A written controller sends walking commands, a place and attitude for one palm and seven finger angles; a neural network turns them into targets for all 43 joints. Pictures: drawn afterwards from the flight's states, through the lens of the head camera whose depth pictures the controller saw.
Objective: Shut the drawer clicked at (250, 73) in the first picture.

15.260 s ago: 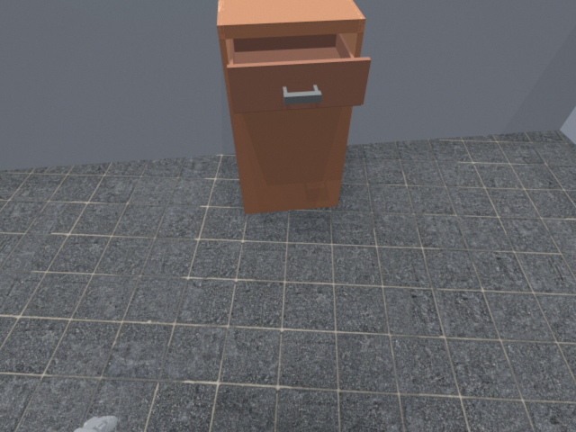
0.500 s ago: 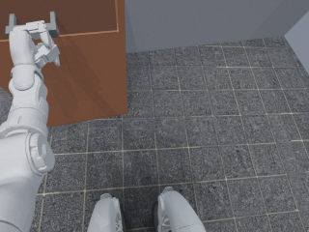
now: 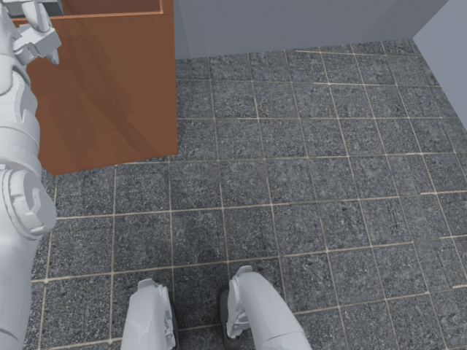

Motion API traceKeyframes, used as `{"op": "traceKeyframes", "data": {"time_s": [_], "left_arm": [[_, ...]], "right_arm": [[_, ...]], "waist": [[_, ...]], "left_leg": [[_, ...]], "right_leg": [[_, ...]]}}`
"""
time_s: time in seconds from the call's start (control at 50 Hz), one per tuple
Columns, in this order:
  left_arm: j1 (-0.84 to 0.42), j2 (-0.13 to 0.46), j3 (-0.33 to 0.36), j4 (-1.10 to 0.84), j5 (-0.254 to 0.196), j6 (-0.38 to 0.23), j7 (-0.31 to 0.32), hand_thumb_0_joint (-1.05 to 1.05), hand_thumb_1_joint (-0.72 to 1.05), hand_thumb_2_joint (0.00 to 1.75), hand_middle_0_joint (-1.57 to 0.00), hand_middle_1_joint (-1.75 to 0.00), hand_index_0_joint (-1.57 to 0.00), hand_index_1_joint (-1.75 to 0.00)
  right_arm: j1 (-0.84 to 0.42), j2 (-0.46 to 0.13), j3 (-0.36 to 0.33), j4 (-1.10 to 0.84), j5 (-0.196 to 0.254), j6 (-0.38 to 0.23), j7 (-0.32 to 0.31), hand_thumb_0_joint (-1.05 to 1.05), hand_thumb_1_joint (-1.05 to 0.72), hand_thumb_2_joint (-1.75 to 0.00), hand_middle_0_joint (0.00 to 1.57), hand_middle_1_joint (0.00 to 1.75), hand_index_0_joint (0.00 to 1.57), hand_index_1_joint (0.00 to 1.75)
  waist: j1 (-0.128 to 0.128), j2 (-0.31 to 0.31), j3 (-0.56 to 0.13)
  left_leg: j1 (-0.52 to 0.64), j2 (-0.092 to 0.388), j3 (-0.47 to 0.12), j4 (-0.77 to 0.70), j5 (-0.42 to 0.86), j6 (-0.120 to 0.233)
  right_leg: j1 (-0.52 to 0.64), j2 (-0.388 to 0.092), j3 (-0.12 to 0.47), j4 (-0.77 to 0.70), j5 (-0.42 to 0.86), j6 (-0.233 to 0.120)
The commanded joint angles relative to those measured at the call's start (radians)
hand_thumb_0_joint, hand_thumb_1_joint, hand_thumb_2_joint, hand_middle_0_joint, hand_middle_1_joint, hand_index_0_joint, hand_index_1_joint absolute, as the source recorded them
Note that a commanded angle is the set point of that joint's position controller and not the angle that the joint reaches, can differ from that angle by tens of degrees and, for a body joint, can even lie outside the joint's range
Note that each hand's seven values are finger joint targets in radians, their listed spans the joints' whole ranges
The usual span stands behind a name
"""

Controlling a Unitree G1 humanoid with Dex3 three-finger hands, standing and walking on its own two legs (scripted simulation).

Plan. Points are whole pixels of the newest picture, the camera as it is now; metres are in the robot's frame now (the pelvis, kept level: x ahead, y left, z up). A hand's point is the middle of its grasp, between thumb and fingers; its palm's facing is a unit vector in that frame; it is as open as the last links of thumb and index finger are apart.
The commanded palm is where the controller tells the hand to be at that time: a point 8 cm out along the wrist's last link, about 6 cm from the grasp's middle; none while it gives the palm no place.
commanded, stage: pull the fist back off the drawer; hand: left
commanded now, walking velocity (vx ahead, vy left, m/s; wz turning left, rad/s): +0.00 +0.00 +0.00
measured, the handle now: out of the picture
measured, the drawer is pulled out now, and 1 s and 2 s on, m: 0.00 0.00 0.00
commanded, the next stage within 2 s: draw the hand back to the body in 0.44 s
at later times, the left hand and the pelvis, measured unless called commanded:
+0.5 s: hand (50, 49) +0.56 +0.19 +0.08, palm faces +0.14 -0.99 -0.01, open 3.2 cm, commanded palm +0.53 +0.22 +0.08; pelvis +0.04 +0.01 +0.03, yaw -1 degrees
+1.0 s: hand out of the picture +0.43 +0.21 +0.16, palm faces +0.13 -0.99 -0.03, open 3.2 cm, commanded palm +0.39 +0.25 +0.17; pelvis +0.07 +0.00 +0.08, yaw +2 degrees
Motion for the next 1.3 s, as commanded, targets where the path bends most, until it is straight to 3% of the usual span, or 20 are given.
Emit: {"op": "traceKeyframes", "data": {"time_s": [0.0,0.12,0.18,0.28,0.38,0.46,0.52,0.56,0.6,0.7,0.74,0.76,0.86,0.98,1.02,1.04,1.06,1.08,1.14,1.28], "left_arm": [[-0.524,0.195,0.015,-0.231,-0.028,-0.043,0.021,0.00,0.90,0.90,-1.40,-1.60,-1.40,-1.60],[-0.426,0.195,0.051,-0.258,-0.040,-0.041,0.019,0.00,0.90,0.90,-1.40,-1.60,-1.40,-1.60],[-0.339,0.157,0.055,-0.332,-0.057,-0.055,0.018,0.00,0.90,0.90,-1.40,-1.60,-1.40,-1.60],[-0.189,0.064,0.029,-0.426,-0.075,-0.084,0.023,0.00,0.90,0.90,-1.40,-1.60,-1.40,-1.60],[-0.145,0.040,0.041,-0.453,-0.087,-0.122,0.048,0.00,0.90,0.90,-1.40,-1.60,-1.40,-1.60],[-0.151,-0.031,-0.014,-0.469,-0.076,-0.167,0.052,0.00,0.90,0.90,-1.40,-1.60,-1.40,-1.60],[-0.103,-0.069,-0.030,-0.438,-0.083,-0.176,0.044,0.00,0.90,0.90,-1.40,-1.60,-1.40,-1.60],[0.055,-0.042,0.015,-0.537,-0.107,-0.171,0.033,0.00,0.90,0.90,-1.40,-1.60,-1.40,-1.60],[0.177,-0.084,-0.015,-0.647,-0.133,-0.142,0.016,0.00,0.90,0.90,-1.40,-1.60,-1.40,-1.60],[0.397,-0.167,-0.072,-0.911,-0.201,-0.059,0.016,0.00,0.90,0.90,-1.40,-1.60,-1.40,-1.60],[0.472,-0.143,-0.051,-0.984,-0.209,-0.049,0.031,0.00,0.90,0.90,-1.40,-1.60,-1.40,-1.60],[0.504,-0.190,-0.089,-0.995,-0.211,-0.040,0.030,0.00,0.90,0.90,-1.40,-1.60,-1.40,-1.60],[0.632,-0.238,-0.133,-1.072,-0.227,-0.018,0.006,0.00,0.90,0.90,-1.40,-1.60,-1.40,-1.60],[0.751,-0.245,-0.145,-1.201,-0.272,0.035,-0.056,0.00,0.90,0.90,-1.40,-1.60,-1.40,-1.60],[0.793,-0.231,-0.129,-1.214,-0.287,0.058,-0.063,0.00,0.90,0.90,-1.40,-1.60,-1.40,-1.60],[0.821,-0.115,-0.154,-1.286,-0.157,0.102,0.028,0.00,0.90,0.90,-1.40,-1.60,-1.40,-1.60],[0.837,-0.179,-0.186,-1.326,-0.152,0.136,0.073,0.00,0.90,0.90,-1.40,-1.60,-1.40,-1.60],[0.880,-0.203,-0.210,-1.332,-0.138,0.166,0.102,0.00,0.90,0.90,-1.40,-1.60,-1.40,-1.60],[0.947,-0.160,-0.163,-1.377,-0.123,0.218,0.158,0.00,0.90,0.90,-1.40,-1.60,-1.40,-1.60],[1.089,-0.190,-0.170,-1.542,-0.108,0.269,0.187,0.00,0.90,0.90,-1.40,-1.60,-1.40,-1.60]], "right_arm": [[0.216,-0.203,-0.066,-0.023,0.005,-0.007,-0.008,0.00,-0.90,-0.90,0.20,0.30,0.20,0.30],[0.218,-0.204,-0.073,-0.033,0.006,-0.007,-0.003,0.00,-0.90,-0.90,0.20,0.30,0.20,0.30],[0.214,-0.194,-0.084,-0.044,0.009,0.001,0.005,0.00,-0.90,-0.90,0.20,0.30,0.20,0.30],[0.200,-0.181,-0.101,-0.055,0.016,0.019,0.020,0.00,-0.90,-0.90,0.20,0.30,0.20,0.30],[0.190,-0.172,-0.113,-0.043,0.019,0.033,0.019,0.00,-0.90,-0.90,0.20,0.30,0.20,0.30],[0.179,-0.161,-0.119,-0.031,0.016,0.039,0.021,0.00,-0.90,-0.90,0.20,0.30,0.20,0.30],[0.180,-0.160,-0.125,-0.026,0.014,0.051,0.023,0.00,-0.90,-0.90,0.20,0.30,0.20,0.30],[0.161,-0.158,-0.133,-0.066,0.024,0.064,0.028,0.00,-0.90,-0.90,0.20,0.30,0.20,0.30],[0.137,-0.145,-0.134,-0.101,0.043,0.077,0.031,0.00,-0.90,-0.90,0.20,0.30,0.20,0.30],[0.080,-0.126,-0.138,-0.148,0.082,0.077,0.020,0.00,-0.90,-0.90,0.20,0.30,0.20,0.30],[0.065,-0.127,-0.138,-0.152,0.088,0.067,0.008,0.00,-0.90,-0.90,0.20,0.30,0.20,0.30],[0.050,-0.119,-0.134,-0.153,0.089,0.060,0.005,0.00,-0.90,-0.90,0.20,0.30,0.20,0.30],[-0.012,-0.111,-0.129,-0.155,0.097,0.030,-0.009,0.00,-0.90,-0.90,0.20,0.30,0.20,0.30],[-0.121,-0.105,-0.115,-0.199,0.113,-0.010,-0.030,0.00,-0.90,-0.90,0.20,0.30,0.20,0.30],[-0.149,-0.108,-0.108,-0.210,0.116,-0.023,-0.037,0.00,-0.90,-0.90,0.20,0.30,0.20,0.30],[-0.230,-0.098,-0.114,-0.230,0.117,-0.003,-0.055,0.00,-0.90,-0.90,0.20,0.30,0.20,0.30],[-0.241,-0.084,-0.103,-0.247,0.115,0.000,-0.067,0.00,-0.90,-0.90,0.20,0.30,0.20,0.30],[-0.257,-0.083,-0.099,-0.242,0.115,0.002,-0.076,0.00,-0.90,-0.90,0.20,0.30,0.20,0.30],[-0.288,-0.083,-0.087,-0.233,0.113,0.005,-0.098,0.00,-0.90,-0.90,0.20,0.30,0.20,0.30],[-0.334,-0.071,-0.068,-0.218,0.095,-0.035,-0.106,0.00,-0.90,-0.90,0.20,0.30,0.20,0.30]], "waist": [[-0.044,0.195,-0.520],[-0.008,0.180,-0.547],[0.028,0.184,-0.601],[0.064,0.157,-0.602],[0.070,0.097,-0.543],[0.064,0.148,-0.533],[0.068,0.130,-0.525],[0.140,0.154,-0.642],[0.163,0.131,-0.653],[0.185,0.038,-0.556],[0.199,0.014,-0.523],[0.193,0.030,-0.485],[0.197,0.025,-0.375],[0.232,0.031,-0.311],[0.237,-0.011,-0.262],[0.279,-0.017,-0.277],[0.257,-0.020,-0.234],[0.263,0.002,-0.198],[0.276,-0.055,-0.142],[0.293,-0.029,-0.047]], "left_leg": [[0.463,-0.031,-0.110,-0.166,0.031,0.003],[0.499,-0.028,-0.109,-0.175,0.082,0.000],[0.572,-0.026,-0.101,-0.186,0.170,-0.005],[0.666,-0.023,-0.092,-0.211,0.276,-0.016],[0.665,-0.030,-0.076,-0.224,0.321,-0.017],[0.740,-0.029,-0.081,-0.222,0.394,-0.027],[0.774,-0.029,-0.082,-0.220,0.473,-0.030],[0.846,-0.032,-0.065,-0.239,0.591,-0.037],[0.879,-0.032,-0.051,-0.271,0.660,-0.035],[0.893,-0.033,-0.027,-0.360,0.670,-0.023],[0.893,-0.035,-0.019,-0.387,0.665,-0.020],[0.894,-0.040,-0.011,-0.400,0.641,-0.018],[0.933,-0.045,-0.005,-0.459,0.577,-0.018],[0.969,-0.058,-0.006,-0.532,0.469,-0.016],[0.946,-0.066,-0.004,-0.556,0.393,-0.010],[1.003,-0.070,0.019,-0.615,0.361,-0.010],[1.018,-0.070,0.016,-0.649,0.332,-0.009],[1.036,-0.065,0.021,-0.674,0.319,-0.009],[1.077,-0.063,0.020,-0.739,0.310,-0.004],[1.217,-0.065,0.022,-0.858,0.369,-0.003]], "right_leg": [[0.178,0.038,0.130,-0.189,-0.005,0.023],[0.197,0.039,0.119,-0.178,0.026,0.021],[0.243,0.041,0.115,-0.183,0.084,0.022],[0.279,0.045,0.102,-0.192,0.158,0.021],[0.330,0.046,0.107,-0.206,0.217,0.024],[0.288,0.044,0.101,-0.195,0.251,0.019],[0.292,0.044,0.098,-0.194,0.294,0.017],[0.403,0.045,0.104,-0.203,0.378,0.016],[0.494,0.048,0.103,-0.233,0.448,0.020],[0.652,0.051,0.100,-0.316,0.533,0.030],[0.704,0.047,0.106,-0.335,0.557,0.030],[0.709,0.045,0.107,-0.349,0.554,0.031],[0.744,0.037,0.104,-0.405,0.518,0.029],[0.816,0.027,0.100,-0.464,0.461,0.021],[0.843,0.024,0.103,-0.488,0.429,0.019],[0.899,-0.006,0.155,-0.555,0.392,0.011],[0.910,-0.011,0.149,-0.584,0.367,0.015],[0.926,-0.017,0.150,-0.608,0.354,0.016],[0.995,-0.018,0.151,-0.675,0.343,0.018],[1.095,-0.017,0.144,-0.800,0.383,0.019]]}}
